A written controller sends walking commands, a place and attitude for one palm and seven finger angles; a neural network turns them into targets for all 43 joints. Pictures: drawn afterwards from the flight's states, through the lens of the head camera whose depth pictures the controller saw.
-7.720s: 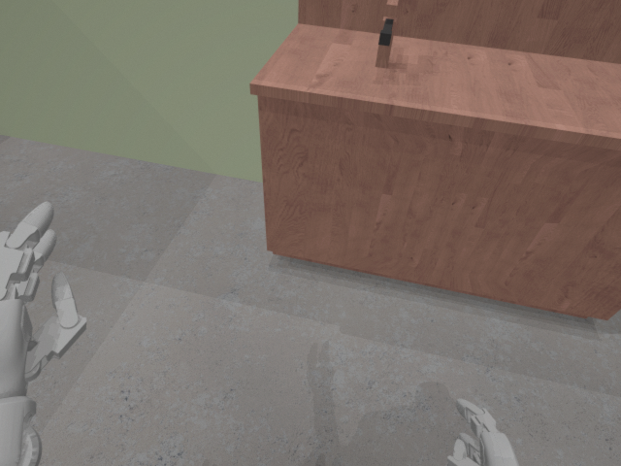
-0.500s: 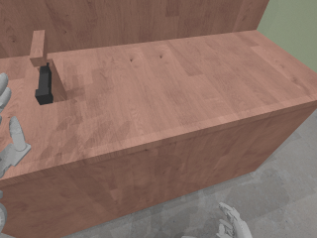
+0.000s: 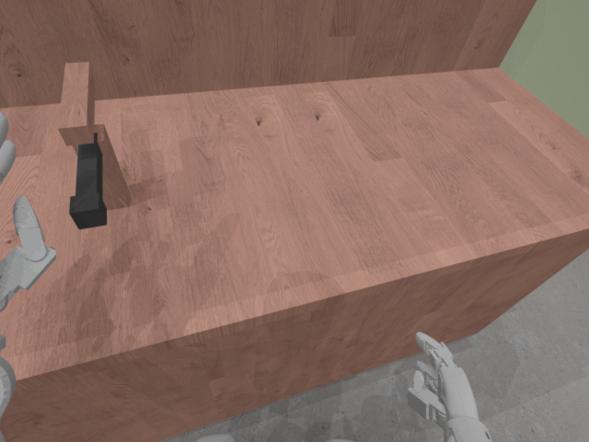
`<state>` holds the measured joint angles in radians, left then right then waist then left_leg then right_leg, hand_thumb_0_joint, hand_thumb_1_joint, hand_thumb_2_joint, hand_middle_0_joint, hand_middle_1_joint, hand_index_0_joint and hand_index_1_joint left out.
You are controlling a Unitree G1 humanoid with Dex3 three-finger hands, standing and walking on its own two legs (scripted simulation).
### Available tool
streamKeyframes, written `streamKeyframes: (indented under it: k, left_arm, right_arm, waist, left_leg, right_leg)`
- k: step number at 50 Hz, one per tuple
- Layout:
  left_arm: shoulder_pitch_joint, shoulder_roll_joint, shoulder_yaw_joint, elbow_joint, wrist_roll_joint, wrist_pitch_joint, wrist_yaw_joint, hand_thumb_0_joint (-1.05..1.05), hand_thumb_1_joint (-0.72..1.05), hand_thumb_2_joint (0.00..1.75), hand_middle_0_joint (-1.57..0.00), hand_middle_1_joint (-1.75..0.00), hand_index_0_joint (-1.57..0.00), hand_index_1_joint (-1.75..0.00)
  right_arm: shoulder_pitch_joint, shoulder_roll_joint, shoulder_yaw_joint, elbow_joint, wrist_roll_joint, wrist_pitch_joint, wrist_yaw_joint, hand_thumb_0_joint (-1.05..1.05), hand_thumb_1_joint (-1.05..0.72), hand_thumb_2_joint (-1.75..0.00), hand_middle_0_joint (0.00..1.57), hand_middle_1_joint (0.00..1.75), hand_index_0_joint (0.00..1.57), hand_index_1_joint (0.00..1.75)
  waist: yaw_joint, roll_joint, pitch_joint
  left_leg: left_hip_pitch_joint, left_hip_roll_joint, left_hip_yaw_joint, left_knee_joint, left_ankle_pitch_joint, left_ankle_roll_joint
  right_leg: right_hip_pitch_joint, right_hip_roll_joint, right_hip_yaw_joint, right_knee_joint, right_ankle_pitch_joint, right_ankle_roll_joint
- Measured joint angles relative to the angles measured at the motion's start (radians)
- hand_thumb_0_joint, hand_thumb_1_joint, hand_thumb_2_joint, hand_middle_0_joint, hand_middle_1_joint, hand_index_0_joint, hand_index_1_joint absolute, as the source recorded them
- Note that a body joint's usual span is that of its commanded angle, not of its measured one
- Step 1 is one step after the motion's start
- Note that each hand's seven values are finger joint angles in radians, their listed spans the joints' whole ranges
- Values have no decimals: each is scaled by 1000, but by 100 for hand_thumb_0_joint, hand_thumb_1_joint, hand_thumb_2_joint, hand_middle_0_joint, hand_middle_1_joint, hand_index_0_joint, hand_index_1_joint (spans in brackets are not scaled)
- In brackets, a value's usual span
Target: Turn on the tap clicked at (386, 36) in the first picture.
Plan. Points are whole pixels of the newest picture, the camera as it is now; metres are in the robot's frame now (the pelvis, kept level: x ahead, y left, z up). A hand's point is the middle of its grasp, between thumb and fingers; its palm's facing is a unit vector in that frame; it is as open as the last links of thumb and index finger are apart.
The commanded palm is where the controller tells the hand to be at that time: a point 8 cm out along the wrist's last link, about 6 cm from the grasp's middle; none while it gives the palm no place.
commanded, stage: come to a stop and stand still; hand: left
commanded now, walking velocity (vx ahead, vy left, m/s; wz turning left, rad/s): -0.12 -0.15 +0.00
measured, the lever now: (89, 211) +0.31 +0.26 +0.15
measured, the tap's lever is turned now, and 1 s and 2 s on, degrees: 0 5 5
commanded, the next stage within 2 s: look again from close up in 1.26 s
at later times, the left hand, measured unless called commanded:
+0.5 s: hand (119, 284) +0.22 +0.19 +0.16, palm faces +0.32 -0.89 -0.32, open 7.5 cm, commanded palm +0.17 +0.24 +0.18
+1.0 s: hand (51, 229) +0.27 +0.27 +0.17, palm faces +0.37 -0.86 -0.36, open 7.5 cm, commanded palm +0.21 +0.30 +0.18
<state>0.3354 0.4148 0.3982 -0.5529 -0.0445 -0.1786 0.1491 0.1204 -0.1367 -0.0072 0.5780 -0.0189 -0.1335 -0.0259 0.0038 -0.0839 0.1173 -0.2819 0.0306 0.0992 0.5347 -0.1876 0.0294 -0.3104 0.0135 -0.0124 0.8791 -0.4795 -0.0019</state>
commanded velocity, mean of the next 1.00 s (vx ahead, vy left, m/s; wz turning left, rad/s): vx -0.01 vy -0.01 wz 0.00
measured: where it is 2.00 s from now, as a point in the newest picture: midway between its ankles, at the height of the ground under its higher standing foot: outside the picture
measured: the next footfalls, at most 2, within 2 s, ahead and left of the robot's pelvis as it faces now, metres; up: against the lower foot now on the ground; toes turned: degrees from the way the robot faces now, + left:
right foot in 0.16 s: +0.08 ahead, -0.12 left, +0.00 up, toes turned -3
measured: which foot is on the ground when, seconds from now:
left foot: down 0.00-1.00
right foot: up 0.00-0.14, down 0.16-1.00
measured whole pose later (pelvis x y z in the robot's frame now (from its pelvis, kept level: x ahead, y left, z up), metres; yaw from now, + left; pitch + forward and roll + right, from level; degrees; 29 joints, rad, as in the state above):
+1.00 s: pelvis +0.04 +0.03 +0.01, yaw -2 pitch -1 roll -2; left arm 0.39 0.37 0.37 -0.52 -0.03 -0.22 0.11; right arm 0.16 -0.14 0.05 0.61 0.00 -0.17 -0.01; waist 0.05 -0.05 0.09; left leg -0.25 -0.05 -0.01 0.48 -0.21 0.07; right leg -0.18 -0.01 -0.01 0.41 -0.22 0.03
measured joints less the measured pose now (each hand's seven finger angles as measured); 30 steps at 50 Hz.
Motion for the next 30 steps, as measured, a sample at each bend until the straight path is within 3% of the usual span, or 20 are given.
streamKeyframes:
  k: [8,11,13,16,18,23,27,30]
  left_arm:
    - [138,0,7,-16,-14,16,-24,1,89,90,-21,-30,-20,-30]
    - [134,-28,-19,58,-8,44,-27,1,89,90,-21,-30,-20,-30]
    - [-6,20,-9,168,46,28,-76,1,88,90,-21,-30,-21,-30]
    - [-119,16,30,283,12,15,-69,2,88,90,-21,-30,-21,-30]
    - [-103,-34,23,275,-2,22,-55,2,89,90,-21,-30,-21,-30]
    - [38,-121,-89,126,8,7,-47,2,89,90,-18,-29,-20,-30]
    - [86,-67,-77,68,9,-21,-49,2,88,90,-16,-28,-21,-30]
    - [83,-24,-39,79,3,-36,-46,2,88,90,-17,-28,-21,-30]
  right_arm:
    - [49,20,58,-34,7,-5,22,1,-90,-89,20,30,21,30]
    - [61,0,63,-9,13,13,10,0,-90,-89,21,30,21,30]
    - [93,-15,46,17,4,-7,-7,0,-90,-89,21,30,21,30]
    - [98,-44,36,45,22,-1,1,1,-90,-89,21,30,21,30]
    - [104,-73,23,40,28,-6,7,1,-90,-89,21,30,21,30]
    - [113,-109,6,44,26,-17,2,1,-90,-89,20,30,20,30]
    - [118,-107,2,41,19,-15,-13,1,-91,-90,20,30,20,30]
    - [125,-106,-5,35,21,-13,-18,1,-91,-90,20,30,20,30]
  waist:
    - [24,79,-57]
    - [33,117,-57]
    - [70,122,-55]
    - [95,112,-40]
    - [87,112,-32]
    - [36,77,-38]
    - [1,45,-53]
    - [-8,46,-61]
  left_leg:
    - [4,23,1,-66,34,-18]
    - [1,39,-15,-42,23,-32]
    - [-22,44,-39,-28,20,-29]
    - [-33,40,-57,-23,3,-26]
    - [-31,27,-68,-21,-17,-21]
    - [-15,-4,-90,-27,-55,-9]
    - [-7,-9,-111,-25,-17,-19]
    - [-7,-8,-122,-12,4,-24]
  right_leg:
    - [61,-1,-35,-361,163,14]
    - [90,17,-50,-421,302,-20]
    - [81,25,-73,-418,296,-39]
    - [62,36,-65,-412,296,-56]
    - [59,40,-47,-413,302,-50]
    - [66,40,-14,-426,311,-44]
    - [75,49,-11,-422,301,-46]
    - [87,55,-12,-427,296,-38]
